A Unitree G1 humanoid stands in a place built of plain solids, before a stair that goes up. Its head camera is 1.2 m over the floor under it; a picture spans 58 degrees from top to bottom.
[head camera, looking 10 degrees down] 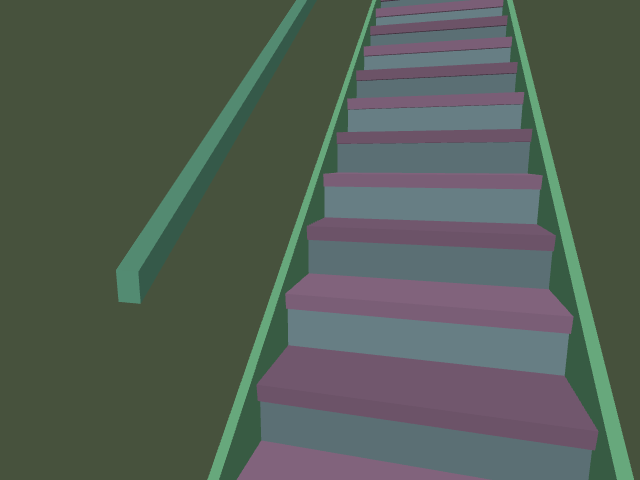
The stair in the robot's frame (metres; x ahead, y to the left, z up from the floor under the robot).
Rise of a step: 0.19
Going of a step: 0.26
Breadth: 0.87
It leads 15 degrees to the right of straight ahead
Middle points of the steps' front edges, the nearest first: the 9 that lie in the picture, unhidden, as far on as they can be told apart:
1.04 -0.24 0.58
1.29 -0.30 0.77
1.54 -0.37 0.96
1.79 -0.44 1.16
2.04 -0.50 1.35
2.29 -0.57 1.54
2.54 -0.63 1.73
2.80 -0.70 1.93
3.05 -0.76 2.12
